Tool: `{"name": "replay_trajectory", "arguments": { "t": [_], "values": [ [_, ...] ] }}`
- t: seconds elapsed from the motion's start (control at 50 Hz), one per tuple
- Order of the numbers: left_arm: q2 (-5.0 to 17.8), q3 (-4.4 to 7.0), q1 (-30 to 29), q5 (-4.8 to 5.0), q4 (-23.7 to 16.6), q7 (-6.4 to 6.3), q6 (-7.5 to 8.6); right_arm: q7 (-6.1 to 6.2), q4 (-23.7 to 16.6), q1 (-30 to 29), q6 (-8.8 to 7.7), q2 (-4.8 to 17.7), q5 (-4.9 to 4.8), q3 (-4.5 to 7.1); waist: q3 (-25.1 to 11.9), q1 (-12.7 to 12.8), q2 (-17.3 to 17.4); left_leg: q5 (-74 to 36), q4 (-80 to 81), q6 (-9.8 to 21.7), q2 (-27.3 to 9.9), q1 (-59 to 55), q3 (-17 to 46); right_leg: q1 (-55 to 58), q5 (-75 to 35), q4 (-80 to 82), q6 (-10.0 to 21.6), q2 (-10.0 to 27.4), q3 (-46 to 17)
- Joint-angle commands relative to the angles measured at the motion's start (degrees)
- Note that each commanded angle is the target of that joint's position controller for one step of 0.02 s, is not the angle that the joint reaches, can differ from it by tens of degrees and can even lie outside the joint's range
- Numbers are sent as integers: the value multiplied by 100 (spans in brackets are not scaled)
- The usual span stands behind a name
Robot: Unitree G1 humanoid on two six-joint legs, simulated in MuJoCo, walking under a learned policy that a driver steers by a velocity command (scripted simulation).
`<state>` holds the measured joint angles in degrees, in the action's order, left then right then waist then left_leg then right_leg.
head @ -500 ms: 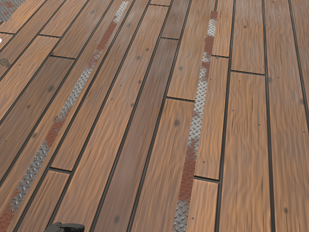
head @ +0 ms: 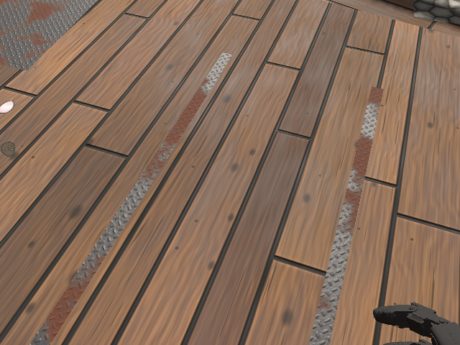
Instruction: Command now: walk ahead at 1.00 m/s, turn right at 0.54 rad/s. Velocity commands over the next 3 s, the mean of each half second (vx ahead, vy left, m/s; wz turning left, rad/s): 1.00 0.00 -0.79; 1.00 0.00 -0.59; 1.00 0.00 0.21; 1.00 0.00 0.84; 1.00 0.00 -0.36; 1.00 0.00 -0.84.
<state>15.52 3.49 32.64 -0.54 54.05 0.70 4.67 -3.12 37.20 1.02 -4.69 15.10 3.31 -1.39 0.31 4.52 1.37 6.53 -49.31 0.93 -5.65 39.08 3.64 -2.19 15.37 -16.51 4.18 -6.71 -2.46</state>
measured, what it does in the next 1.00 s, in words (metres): walks ahead, turning right: left foot, then right foot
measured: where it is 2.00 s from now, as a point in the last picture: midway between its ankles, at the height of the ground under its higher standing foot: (433, 107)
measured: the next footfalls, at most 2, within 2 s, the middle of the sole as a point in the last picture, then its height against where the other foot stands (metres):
left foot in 0.14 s outside the picture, level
right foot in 0.58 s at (300, 286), level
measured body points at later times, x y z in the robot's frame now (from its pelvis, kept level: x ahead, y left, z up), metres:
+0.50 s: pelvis +0.46 +0.00 -0.02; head +0.49 -0.02 +0.43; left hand +0.80 +0.11 -0.07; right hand +0.28 -0.23 -0.15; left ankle +0.31 +0.16 -0.74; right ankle +0.62 -0.15 -0.69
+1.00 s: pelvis +0.89 -0.22 -0.03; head +0.92 -0.24 +0.42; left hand +1.05 +0.02 -0.15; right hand +0.93 -0.54 -0.09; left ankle +1.12 -0.26 -0.73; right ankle +0.66 -0.12 -0.73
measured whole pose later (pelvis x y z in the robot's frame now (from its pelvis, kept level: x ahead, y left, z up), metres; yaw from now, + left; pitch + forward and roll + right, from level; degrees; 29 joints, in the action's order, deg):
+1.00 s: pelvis +0.89 -0.22 -0.03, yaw -42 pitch +2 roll -1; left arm 18.2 3.0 26.8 -0.9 50.7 0.3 5.4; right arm -1.5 36.5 1.5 -3.6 15.2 1.5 -0.7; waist 2.4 5.5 -0.1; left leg -0.6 -29.5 4.2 -2.5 33.7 -2.1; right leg 13.8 24.5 -13.1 7.5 -6.8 -7.8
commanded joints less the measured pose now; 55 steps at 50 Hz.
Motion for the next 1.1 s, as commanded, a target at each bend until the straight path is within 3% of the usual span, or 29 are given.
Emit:
{"name": "replay_trajectory", "arguments": {
  "t": [0.02, 0.08, 0.12, 0.14, 0.16, 0.18, 0.2, 0.24, 0.32, 0.44, 0.48, 0.52, 0.56, 0.58, 0.6, 0.62, 0.64, 0.66, 0.72, 0.8, 0.86, 0.92, 0.98, 1.0, 1.02, 1.04, 1.06, 1.08, 1.1],
  "values": [
    [1061, 251, -807, 120, -669, 46, 236, -80, -408, -433, -53, 335, -129, -4, 634, -387, -361, -1235, 1187, -158, 314, -2006, -500, -2249, -1333, 1599, 870, 1217, -1269],
    [1117, 269, -473, 128, -568, 38, 171, 68, -395, -472, -61, 617, -113, 113, 308, -278, -388, -950, 1802, -48, 470, -2079, -444, -849, -2823, 734, 630, 1320, -1272],
    [1366, 327, -434, 48, -531, 15, 107, 219, -66, 704, -114, 941, -85, 300, -603, -842, -386, 19, 1932, 78, 754, -3481, -531, -589, -4180, -1288, 405, 1117, -1069],
    [1327, 333, -641, 50, -613, 26, 113, 341, 138, 1713, -144, 1197, -28, 433, -1119, -1369, -366, 411, 1733, 160, 226, -4845, -155, -1508, -3422, -2797, 299, 863, -1029],
    [556, 151, -742, -10, -821, 1, 161, 466, 272, 2967, -145, 1672, 118, 594, -2043, -1681, 597, 2552, 1855, 237, -1364, -6036, 1521, -2426, -384, -4874, 331, 542, -693],
    [127, 16, -151, 334, -1192, -2, 129, 431, 204, 2526, -75, 2002, 155, 669, -2678, -1024, 2163, 3875, 3351, 769, -2472, -6466, 4638, -3795, 1232, -6357, 247, 196, -374],
    [539, 60, -713, 170, -1057, -59, 10, 413, 142, 1941, -29, 1408, 71, 628, -1618, -983, 1086, 4209, 3531, 772, -2081, -5702, 4122, -4422, 607, -6624, 303, 702, -275],
    [545, 84, -1386, 28, -1067, 55, -100, 361, 256, 1554, -68, 703, 33, 472, -442, -874, 179, 1876, 3424, 619, -1529, -4374, 2068, -4289, 0, -6081, 211, 1073, -166],
    [137, 14, -1978, -121, -1376, 260, -433, 311, 815, 1908, -225, 226, -223, 366, 139, -528, 376, -261, 3707, 259, -972, -3692, 97, -4353, -130, -5770, 122, 1364, -24],
    [243, -172, -3230, -107, -2064, 511, -446, 353, 974, 1705, -343, 611, -205, 445, 735, -284, 66, -1954, 4374, 96, -592, -3186, -1731, -3645, -1716, -3417, 309, 1142, 852],
    [304, -190, -3336, -99, -2062, 529, -432, 398, 1043, 2023, -317, 900, -202, 490, 650, -261, 80, -4403, 3946, -1, -583, -3531, -2015, -2918, -1748, -2859, 508, 683, 1351],
    [577, -106, -2665, -82, -1844, 464, -420, 487, 985, 2101, -174, 1301, -193, 590, 101, 174, 382, -6504, 2752, -77, -767, -4056, -2005, -2075, -1297, -2741, 684, 274, 1499],
    [1044, 143, -625, -87, -1258, 308, -392, 514, 779, 1663, 30, 1535, -131, 666, -840, 1159, 427, -6543, 29, 71, -972, -3417, -1756, 157, -749, -2529, 1025, 77, 1037],
    [1284, 310, -161, -40, -978, 150, -399, 433, 787, 1672, 83, 1358, -84, 658, -932, 1153, -170, -2891, -2075, 20, -368, -2298, -1733, 1299, -393, -2132, 1190, 189, 512],
    [1765, 402, -687, 13, -1032, 46, -468, 355, 525, 1785, 33, 451, 36, 419, -481, 389, -1503, 2267, -4394, -132, 545, -379, -1517, 1623, -1289, -2306, 1450, 1113, -1136],
    [2170, 486, -860, -100, -1350, 41, -539, 345, -179, 1854, -98, 708, -133, 409, -1742, 183, -1534, 2232, -5000, -215, 746, 1014, -231, 2839, 124, -819, 2490, 1960, -3845],
    [1823, 456, -914, -96, -1410, -20, -537, 347, -193, 1413, -233, 941, -102, 392, -1202, 256, -496, 1698, -4493, -166, 386, 1366, 99, 2296, 1057, 160, 2240, 2202, -4335],
    [1466, 366, -1138, -92, -1322, -73, -481, 347, -99, 1382, -268, 976, -125, 379, -347, -66, 103, 1271, -3837, -147, 140, 1155, 48, 1245, 907, 368, 1969, 2111, -3923],
    [944, 144, -1525, -47, -1223, -136, -164, 321, 96, 1625, 38, 703, 86, 287, 249, -771, 548, 1351, -2653, -340, -333, -188, 30, -1080, -398, 451, 1654, 1496, -2503],
    [867, 120, -1212, 23, -986, -33, 105, 178, -336, 483, 143, 334, -22, 143, 733, -509, 163, 50, -385, -333, -464, -402, -354, -1762, -1268, 956, 1371, 868, -1292],
    [913, 143, -870, 150, -870, 46, 210, 74, -447, -112, 90, 217, -181, 102, 608, -126, -9, -1742, 1065, -48, -140, -1153, -643, -1398, -2240, 1255, 1042, 858, -958],
    [1067, 153, -655, 108, -692, 7, 219, 103, -461, -331, 88, 401, -209, 186, 499, -5, -117, -1811, 1726, 201, 181, -1075, -775, -32, -3696, 1092, 851, 1114, -798],
    [1456, 222, -730, -96, -589, -106, 129, 228, -199, 732, 72, 873, -197, 416, -332, -651, -624, -388, 1802, 452, 739, -2180, -737, 932, -6354, -616, 543, 1399, -710],
    [1507, 236, -967, -200, -595, -141, 51, 311, 140, 1869, 89, 1057, -225, 524, -831, -1268, -637, 73, 1843, 513, 802, -3264, -783, 636, -6331, -1919, 469, 1313, -571],
    [1250, 169, -1212, -275, -660, -152, 34, 429, 443, 3115, 116, 1357, -157, 649, -1339, -1878, -485, 876, 1483, 623, 255, -4774, -306, -516, -5262, -3728, 419, 1081, -448],
    [226, -69, -415, 2, -935, -73, 83, 446, 500, 3307, 85, 1976, 113, 810, -2012, -1200, 1466, 2669, 2039, 1314, -1483, -6266, 2729, -2650, -435, -6383, 142, 96, -160],
    [473, -109, -487, 36, -930, -56, 168, 301, 515, 3020, 101, 1607, -18, 767, -2212, -1163, 1561, 3335, 3364, 1491, -1636, -6291, 4906, -3576, 929, -6883, 242, -156, -605],
    [677, -81, -1144, 28, -1023, -88, 141, 261, 468, 2272, 74, 1198, -53, 710, -984, -977, 733, 3264, 3437, 1414, -1454, -5381, 3819, -4039, 318, -6802, 299, 386, -566],
    [737, -111, -1557, -40, -1086, -40, 127, 222, 511, 2054, 42, 849, -97, 639, -567, -915, -61, 2615, 3450, 1330, -1246, -4549, 2977, -3859, -14, -6432, 292, 624, -482]
  ]
}}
